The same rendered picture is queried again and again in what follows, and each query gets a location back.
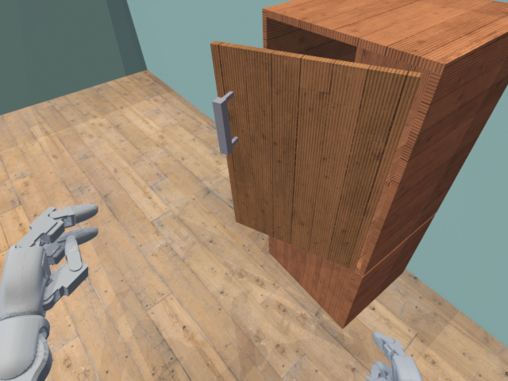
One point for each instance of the cupboard door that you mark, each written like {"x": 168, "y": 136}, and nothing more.
{"x": 317, "y": 137}

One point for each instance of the handle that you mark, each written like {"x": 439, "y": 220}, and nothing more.
{"x": 221, "y": 115}

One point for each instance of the left robot hand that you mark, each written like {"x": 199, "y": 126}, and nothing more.
{"x": 26, "y": 269}

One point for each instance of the left robot forearm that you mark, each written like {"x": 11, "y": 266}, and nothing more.
{"x": 24, "y": 351}

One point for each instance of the right robot hand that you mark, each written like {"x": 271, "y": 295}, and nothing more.
{"x": 403, "y": 367}

